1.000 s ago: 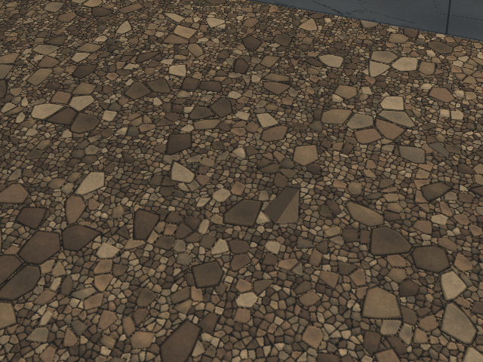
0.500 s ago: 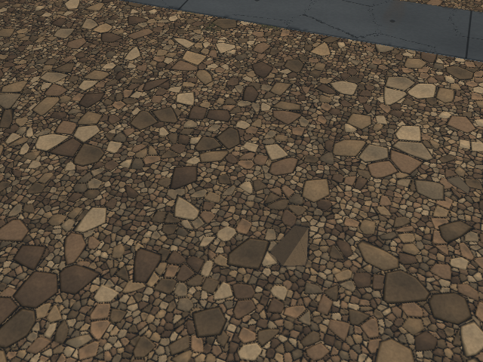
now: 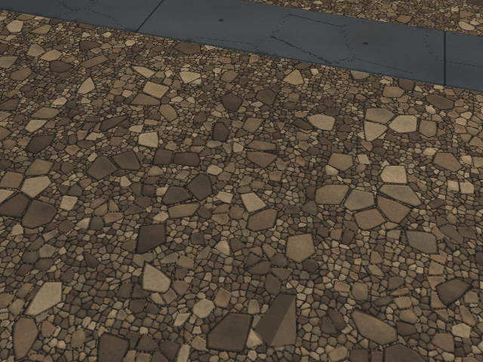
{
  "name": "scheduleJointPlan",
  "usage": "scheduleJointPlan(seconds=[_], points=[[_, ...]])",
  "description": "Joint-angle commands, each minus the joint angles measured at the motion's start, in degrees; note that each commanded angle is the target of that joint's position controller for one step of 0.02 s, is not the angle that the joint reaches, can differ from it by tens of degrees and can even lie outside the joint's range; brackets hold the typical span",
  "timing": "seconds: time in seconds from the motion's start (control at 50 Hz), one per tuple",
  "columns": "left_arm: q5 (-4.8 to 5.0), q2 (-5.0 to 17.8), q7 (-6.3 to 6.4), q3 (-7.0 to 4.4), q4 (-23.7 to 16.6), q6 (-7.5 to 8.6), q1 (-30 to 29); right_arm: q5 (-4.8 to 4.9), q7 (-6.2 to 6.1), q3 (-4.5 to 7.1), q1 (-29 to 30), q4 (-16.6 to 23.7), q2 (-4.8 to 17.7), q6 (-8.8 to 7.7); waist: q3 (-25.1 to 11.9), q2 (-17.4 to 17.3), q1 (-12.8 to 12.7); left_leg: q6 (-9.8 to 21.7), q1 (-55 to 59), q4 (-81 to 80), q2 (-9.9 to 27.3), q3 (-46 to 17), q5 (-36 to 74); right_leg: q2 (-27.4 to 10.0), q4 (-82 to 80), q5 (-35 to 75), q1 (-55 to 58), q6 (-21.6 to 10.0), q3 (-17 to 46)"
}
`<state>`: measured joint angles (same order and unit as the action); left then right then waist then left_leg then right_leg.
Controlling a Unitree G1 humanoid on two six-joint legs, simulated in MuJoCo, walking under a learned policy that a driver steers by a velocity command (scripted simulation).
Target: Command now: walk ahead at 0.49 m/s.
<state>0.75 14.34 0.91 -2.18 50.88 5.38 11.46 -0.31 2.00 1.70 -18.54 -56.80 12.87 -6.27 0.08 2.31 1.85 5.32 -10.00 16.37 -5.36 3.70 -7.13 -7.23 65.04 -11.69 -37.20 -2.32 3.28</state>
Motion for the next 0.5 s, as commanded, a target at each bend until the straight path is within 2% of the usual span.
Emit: scheduleJointPlan(seconds=[0.02,0.06,0.12,0.18,0.22,0.26,0.28,0.3,0.32,0.34,0.36,0.38,0.4,0.42,0.44,0.46,0.5], points=[[-0.68,2.4,0.38,-0.70,-2.4,-0.31,1.9,0.09,-1.15,1.22,2.2,3.2,7.6,-0.95,3.1,-4.5,-2.7,9.8,-5.3,-11.7,16.2,-12.4,3.7,-2.4,-8.2,8.7,-1.8,1.6,0.2],[-0.53,2.0,0.11,-0.55,-3.8,0.07,-2.9,0.50,-1.74,1.34,-0.1,2.8,8.3,-0.50,3.0,-4.4,-1.0,8.4,-2.7,-11.3,15.7,-11.0,4.6,-1.6,-17.1,14.2,-2.0,1.8,-0.6],[-0.01,1.6,-0.55,-0.27,-5.2,0.35,-8.9,1.15,-2.01,1.56,-3.4,1.8,9.5,-0.07,3.3,-4.7,1.3,7.0,0.8,-10.4,15.5,-9.3,4.1,0.7,-26.6,17.6,0.3,2.2,-2.5],[0.49,2.0,-1.60,-0.08,-7.0,0.63,-13.5,1.46,-2.04,1.69,-6.1,0.6,9.6,0.64,4.5,-5.2,2.8,6.7,6.2,-8.0,17.6,-9.8,3.1,1.6,-31.6,14.9,-0.1,1.7,-2.6],[0.59,2.8,-2.37,-0.20,-8.0,1.09,-14.5,1.48,-2.18,1.94,-6.6,0.2,10.0,1.21,4.6,-5.6,2.5,6.1,9.7,-5.5,19.4,-10.7,3.8,2.1,-34.1,10.7,0.4,0.3,-2.6],[0.54,4.4,-2.76,-0.87,-7.6,1.59,-10.9,1.53,-2.29,2.28,-5.2,0.3,10.8,1.82,2.8,-6.7,-0.2,5.0,11.1,-1.0,20.0,-10.8,10.7,3.8,-36.4,6.7,6.7,-1.4,-3.9],[0.41,6.0,-2.66,-1.90,-5.9,1.74,-5.0,1.37,-2.29,2.12,-3.9,0.7,10.6,2.12,-0.5,-6.6,-3.6,3.8,10.3,5.9,17.9,-8.9,20.3,5.7,-37.7,6.0,14.9,-2.7,-5.5],[0.29,9.5,-2.26,-3.52,-2.7,1.87,5.9,0.71,-2.26,1.37,-3.3,1.4,8.7,2.22,-7.5,-4.8,-8.0,2.0,4.8,19.3,14.4,-5.9,23.2,4.2,-36.9,7.2,29.9,-5.0,-3.5],[-0.90,16.1,-1.95,-5.10,-1.1,1.69,15.5,0.05,-1.96,-0.35,-7.4,3.1,3.5,1.39,-17.4,6.5,-8.7,-1.9,-15.6,42.5,7.1,-1.2,5.9,-10.6,-37.6,5.2,53.2,-12.5,17.5],[-0.66,14.4,-2.28,-4.63,-0.2,1.34,17.6,1.02,-1.62,-1.13,-9.6,2.4,1.4,-0.14,-22.4,15.0,-8.0,-3.0,-29.5,55.4,1.6,-6.6,-24.0,-16.8,-46.9,-2.0,61.2,-17.5,38.5],[-0.36,9.9,-2.37,-3.20,-1.0,1.50,13.7,2.36,-1.39,0.51,-5.3,3.1,8.1,-1.19,-15.4,9.4,-7.8,-1.7,-35.0,60.8,5.5,-10.8,-22.1,-14.9,-48.0,-4.0,55.5,-14.6,33.7],[-0.33,7.5,-2.30,-2.40,-2.3,1.40,8.3,2.89,-1.41,0.88,-0.6,4.6,9.5,-1.57,-9.6,5.7,-6.3,-0.9,-35.3,60.0,8.7,-9.3,-16.7,-12.8,-48.6,-0.2,47.4,-12.3,24.7],[-0.52,5.9,-2.57,-1.78,-3.0,1.34,3.8,2.25,-1.74,1.01,1.6,4.9,8.7,-1.33,-5.6,1.4,-4.5,-1.2,-32.8,56.4,11.0,-8.0,-12.0,-10.2,-50.7,4.8,39.3,-11.2,18.3],[-0.78,4.3,-2.79,-1.33,-3.3,1.47,1.7,1.47,-2.05,1.45,1.9,4.9,8.2,-0.60,-3.5,1.3,-2.7,-1.4,-29.8,52.6,12.8,-8.1,-9.0,-7.8,-52.7,7.4,34.0,-10.2,13.8],[-1.04,3.6,-3.02,-1.12,-2.8,1.49,1.3,1.31,-2.09,1.43,0.8,4.7,6.8,0.26,-2.6,2.2,-1.5,-1.7,-26.8,50.7,13.4,-7.9,-7.3,-6.4,-54.5,8.8,30.7,-9.8,11.2],[-1.03,3.8,-3.09,-1.21,-2.1,1.65,2.2,1.25,-2.14,1.34,-0.2,4.3,5.5,0.94,-2.2,2.2,-0.9,-2.1,-25.5,49.6,13.4,-7.3,-6.3,-5.6,-55.6,11.2,29.0,-10.2,9.3],[-1.04,5.4,-2.71,-1.66,-0.7,1.85,4.3,1.04,-2.31,1.50,1.1,5.0,5.1,1.67,-0.7,1.3,-0.4,-3.0,-27.5,46.4,13.7,-6.9,-3.3,-5.3,-56.9,16.2,28.3,-10.9,6.3]])
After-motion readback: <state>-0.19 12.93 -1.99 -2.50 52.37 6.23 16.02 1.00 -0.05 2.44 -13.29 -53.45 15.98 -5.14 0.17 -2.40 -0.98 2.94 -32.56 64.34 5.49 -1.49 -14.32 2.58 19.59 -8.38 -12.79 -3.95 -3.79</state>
